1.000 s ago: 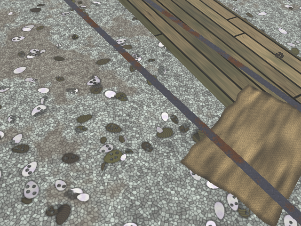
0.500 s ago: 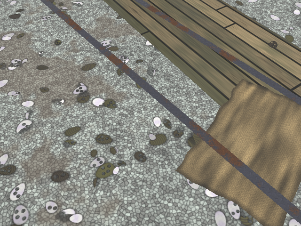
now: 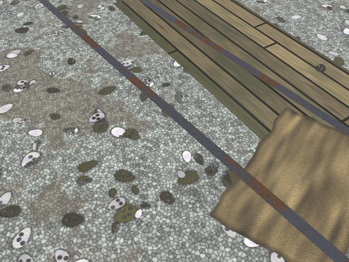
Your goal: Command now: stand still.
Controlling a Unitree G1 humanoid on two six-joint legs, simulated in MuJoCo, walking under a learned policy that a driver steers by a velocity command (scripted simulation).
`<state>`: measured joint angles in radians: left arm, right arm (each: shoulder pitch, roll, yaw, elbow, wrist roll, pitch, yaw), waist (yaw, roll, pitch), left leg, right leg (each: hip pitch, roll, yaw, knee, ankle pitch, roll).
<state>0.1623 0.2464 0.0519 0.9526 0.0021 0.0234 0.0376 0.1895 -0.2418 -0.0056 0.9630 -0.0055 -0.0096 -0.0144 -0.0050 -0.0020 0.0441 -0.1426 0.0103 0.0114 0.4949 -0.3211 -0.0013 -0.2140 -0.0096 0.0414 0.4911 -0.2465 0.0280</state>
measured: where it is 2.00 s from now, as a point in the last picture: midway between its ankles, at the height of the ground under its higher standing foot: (185, 162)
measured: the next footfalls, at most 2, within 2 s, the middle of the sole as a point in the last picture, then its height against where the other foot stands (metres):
left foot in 0.76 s outside the picture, level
right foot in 1.30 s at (214, 200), level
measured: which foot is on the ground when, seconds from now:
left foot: down 0.00-0.28, up 0.30-0.74, down 0.76-1.00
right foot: down 0.00-0.78, up 0.80-1.00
